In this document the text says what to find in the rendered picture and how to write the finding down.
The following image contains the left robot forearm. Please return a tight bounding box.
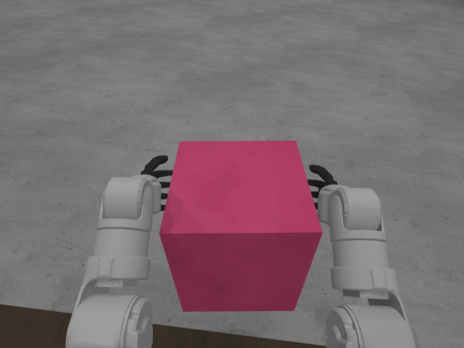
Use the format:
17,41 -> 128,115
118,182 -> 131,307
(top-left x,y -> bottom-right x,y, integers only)
65,174 -> 161,348

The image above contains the right robot forearm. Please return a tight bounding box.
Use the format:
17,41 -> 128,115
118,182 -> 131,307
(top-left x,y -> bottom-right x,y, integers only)
318,185 -> 416,348

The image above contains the carton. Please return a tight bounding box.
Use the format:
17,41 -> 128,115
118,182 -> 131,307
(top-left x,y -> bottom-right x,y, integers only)
159,141 -> 323,312

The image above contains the robot left upper arm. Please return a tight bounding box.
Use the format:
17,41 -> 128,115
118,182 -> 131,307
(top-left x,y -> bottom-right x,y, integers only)
67,294 -> 153,348

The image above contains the left robot hand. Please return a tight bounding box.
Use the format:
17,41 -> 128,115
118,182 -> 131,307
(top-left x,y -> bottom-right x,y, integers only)
141,155 -> 173,211

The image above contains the robot right upper arm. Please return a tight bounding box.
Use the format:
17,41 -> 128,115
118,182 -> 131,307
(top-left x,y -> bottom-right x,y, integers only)
326,304 -> 415,348

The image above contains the right robot hand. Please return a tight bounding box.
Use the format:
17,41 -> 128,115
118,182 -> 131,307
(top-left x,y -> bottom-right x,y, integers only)
307,165 -> 337,221

